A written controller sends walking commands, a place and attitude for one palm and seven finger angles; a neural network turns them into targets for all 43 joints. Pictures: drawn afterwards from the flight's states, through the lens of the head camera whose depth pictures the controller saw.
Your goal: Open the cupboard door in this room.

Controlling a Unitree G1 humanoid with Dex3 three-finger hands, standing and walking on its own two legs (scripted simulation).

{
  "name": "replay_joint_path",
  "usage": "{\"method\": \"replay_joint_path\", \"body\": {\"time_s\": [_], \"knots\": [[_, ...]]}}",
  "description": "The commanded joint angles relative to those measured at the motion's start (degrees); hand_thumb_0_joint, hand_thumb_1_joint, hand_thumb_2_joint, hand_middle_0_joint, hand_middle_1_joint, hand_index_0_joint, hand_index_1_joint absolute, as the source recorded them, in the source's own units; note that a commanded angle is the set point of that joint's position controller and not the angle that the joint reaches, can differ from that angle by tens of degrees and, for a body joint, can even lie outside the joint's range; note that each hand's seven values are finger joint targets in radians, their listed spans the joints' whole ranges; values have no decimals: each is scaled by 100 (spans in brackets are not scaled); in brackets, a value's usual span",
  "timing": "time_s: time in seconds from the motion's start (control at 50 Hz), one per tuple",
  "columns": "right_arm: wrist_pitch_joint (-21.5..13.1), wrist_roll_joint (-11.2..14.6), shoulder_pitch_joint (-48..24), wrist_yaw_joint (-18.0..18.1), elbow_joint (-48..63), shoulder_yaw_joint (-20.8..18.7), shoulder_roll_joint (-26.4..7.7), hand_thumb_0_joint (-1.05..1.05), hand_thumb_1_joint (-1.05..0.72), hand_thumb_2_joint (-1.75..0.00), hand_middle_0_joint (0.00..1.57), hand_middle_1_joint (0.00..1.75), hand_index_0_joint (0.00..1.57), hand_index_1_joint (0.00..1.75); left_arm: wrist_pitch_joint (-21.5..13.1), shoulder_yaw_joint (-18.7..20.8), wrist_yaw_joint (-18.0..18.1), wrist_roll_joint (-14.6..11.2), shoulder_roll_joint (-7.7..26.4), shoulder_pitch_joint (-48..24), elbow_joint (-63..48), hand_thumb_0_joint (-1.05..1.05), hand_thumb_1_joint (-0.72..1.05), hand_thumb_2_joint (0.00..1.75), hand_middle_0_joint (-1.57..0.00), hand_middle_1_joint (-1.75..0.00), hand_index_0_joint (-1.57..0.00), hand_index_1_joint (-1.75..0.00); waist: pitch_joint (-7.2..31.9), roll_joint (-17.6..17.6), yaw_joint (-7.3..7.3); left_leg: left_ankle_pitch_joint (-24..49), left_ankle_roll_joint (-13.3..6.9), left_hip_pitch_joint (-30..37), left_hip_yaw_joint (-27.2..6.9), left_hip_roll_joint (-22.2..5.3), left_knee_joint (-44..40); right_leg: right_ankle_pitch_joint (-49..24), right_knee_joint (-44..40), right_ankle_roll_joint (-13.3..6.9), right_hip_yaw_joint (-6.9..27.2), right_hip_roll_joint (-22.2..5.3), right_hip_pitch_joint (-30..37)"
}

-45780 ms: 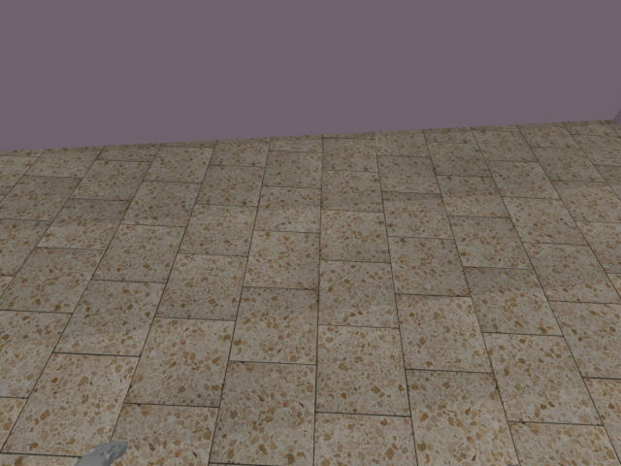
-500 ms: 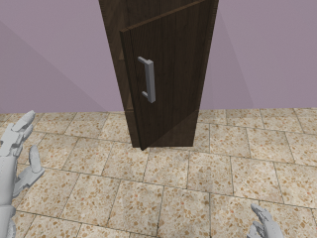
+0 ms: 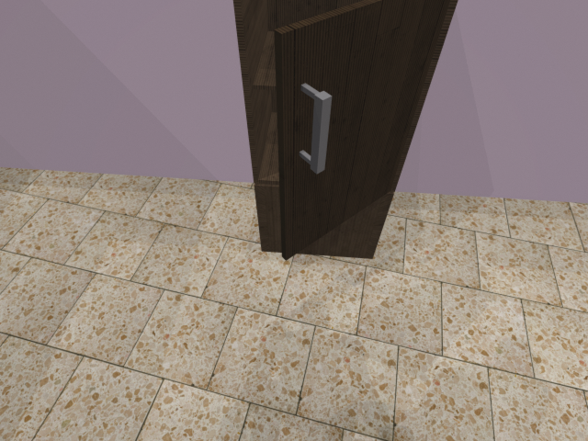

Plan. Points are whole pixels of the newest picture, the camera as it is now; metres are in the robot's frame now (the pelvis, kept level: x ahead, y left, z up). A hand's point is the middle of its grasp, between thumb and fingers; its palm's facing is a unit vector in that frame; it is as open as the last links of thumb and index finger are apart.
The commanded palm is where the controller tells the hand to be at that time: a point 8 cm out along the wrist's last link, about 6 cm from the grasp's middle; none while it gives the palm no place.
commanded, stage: let the arm hang, fingers relaxed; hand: left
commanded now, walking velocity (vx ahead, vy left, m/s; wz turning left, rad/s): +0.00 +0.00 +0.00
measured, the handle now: (312, 130) +0.60 +0.01 +0.08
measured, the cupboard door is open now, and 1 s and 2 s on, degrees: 43 43 43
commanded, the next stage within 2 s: look to check the result in 0.56 s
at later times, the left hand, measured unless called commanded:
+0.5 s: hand out of the picture +0.01 +0.19 -0.17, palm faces -0.01 -0.98 -0.20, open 7.3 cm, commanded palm none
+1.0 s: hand out of the picture -0.01 +0.18 -0.17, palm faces +0.01 -0.98 -0.17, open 7.4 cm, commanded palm none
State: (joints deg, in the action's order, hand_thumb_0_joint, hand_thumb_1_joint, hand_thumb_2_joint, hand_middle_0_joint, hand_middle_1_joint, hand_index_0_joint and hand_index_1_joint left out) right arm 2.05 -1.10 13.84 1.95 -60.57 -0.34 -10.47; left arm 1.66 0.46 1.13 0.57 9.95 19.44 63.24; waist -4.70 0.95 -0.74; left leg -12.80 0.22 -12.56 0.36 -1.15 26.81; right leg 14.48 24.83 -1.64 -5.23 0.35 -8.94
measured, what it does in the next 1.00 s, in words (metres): stands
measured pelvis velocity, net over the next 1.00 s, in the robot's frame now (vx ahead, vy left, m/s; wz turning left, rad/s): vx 0.00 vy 0.02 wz -0.02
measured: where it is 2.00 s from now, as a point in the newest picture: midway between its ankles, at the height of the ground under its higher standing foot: outside the picture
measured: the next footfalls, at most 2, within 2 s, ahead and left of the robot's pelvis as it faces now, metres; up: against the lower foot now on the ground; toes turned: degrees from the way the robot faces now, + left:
none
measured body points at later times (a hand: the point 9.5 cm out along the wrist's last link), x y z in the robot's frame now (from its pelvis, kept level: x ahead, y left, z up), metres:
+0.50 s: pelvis -0.01 +0.02 +0.00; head +0.00 +0.01 +0.45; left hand +0.01 +0.24 -0.15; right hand -0.04 -0.19 -0.16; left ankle +0.02 +0.12 -0.74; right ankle -0.01 -0.10 -0.74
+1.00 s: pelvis +0.00 +0.02 +0.00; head +0.02 +0.01 +0.45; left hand -0.01 +0.23 -0.16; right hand -0.01 -0.20 -0.16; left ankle +0.02 +0.12 -0.74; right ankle -0.01 -0.10 -0.74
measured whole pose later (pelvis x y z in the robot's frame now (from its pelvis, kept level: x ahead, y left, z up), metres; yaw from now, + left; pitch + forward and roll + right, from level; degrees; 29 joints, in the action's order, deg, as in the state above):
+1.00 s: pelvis +0.00 +0.02 +0.00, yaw -1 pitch -1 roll +0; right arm 0.4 -1.1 15.1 2.1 -65.8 -0.2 -7.7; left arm -0.4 0.2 1.9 0.6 7.0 16.5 66.9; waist -2.5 0.6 0.6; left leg -11.3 -1.2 -10.3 2.4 0.4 22.8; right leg 13.5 23.0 -0.1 -3.3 -1.2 -8.2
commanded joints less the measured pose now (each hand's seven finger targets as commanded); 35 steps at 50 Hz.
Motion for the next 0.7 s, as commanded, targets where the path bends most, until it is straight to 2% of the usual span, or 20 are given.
{"method": "replay_joint_path", "body": {"time_s": [0.0,0.1,0.22,0.34,0.4,0.5,0.62,0.68], "knots": [[-176,9,254,11,29,-70,-544,0,-90,-90,20,30,20,30,-239,80,27,-23,538,-81,-59,0,90,90,-20,-30,-20,-30,247,-36,128,182,-229,176,-455,-468,-779,-107,-718,-87,644,-590,-123],[-201,-2,368,12,-188,-34,-474,0,-90,-90,20,30,20,30,-240,64,52,-25,488,-17,143,0,90,90,-20,-30,-20,-30,126,-88,101,197,-221,107,-427,-438,-898,-100,-718,-68,640,-609,-133],[-191,-28,517,5,-356,-18,-320,0,-90,-90,20,30,20,30,-213,73,72,-21,435,-79,210,0,90,90,-20,-30,-20,-30,-178,-52,108,-144,-207,-158,-437,-413,-1061,65,-667,-51,656,-591,-228],[-230,-32,620,7,-403,-31,-236,0,-90,-90,20,30,20,30,-231,105,81,-21,386,-82,163,0,90,90,-20,-30,-20,-30,-9,-63,97,90,-217,-108,-423,-388,-1025,-152,-562,-41,654,-599,-132],[-227,-22,632,13,-408,-39,-202,0,-90,-90,20,30,20,30,-235,115,89,-21,357,-34,161,0,90,90,-20,-30,-20,-30,-47,45,81,108,-225,-98,-391,-383,-997,-158,-593,-41,645,-609,-167],[-222,-13,676,11,-425,-47,-170,0,-90,-90,20,30,20,30,-252,117,91,-22,356,-49,155,0,90,90,-20,-30,-20,-30,-59,-63,109,207,-216,-35,-350,-376,-928,-198,-620,-44,669,-609,-221],[-240,-10,692,18,-446,-44,-177,0,-90,-90,20,30,20,30,-266,107,94,-28,344,-25,179,0,90,90,-20,-30,-20,-30,94,22,140,425,-221,100,-360,-387,-887,-340,-596,-40,687,-630,-169],[-233,-9,658,21,-447,-50,-184,0,-90,-90,20,30,20,30,-272,92,98,-25,303,19,203,0,90,90,-20,-30,-20,-30,35,-8,153,397,-216,155,-346,-388,-889,-318,-635,-35,704,-627,-250]]}}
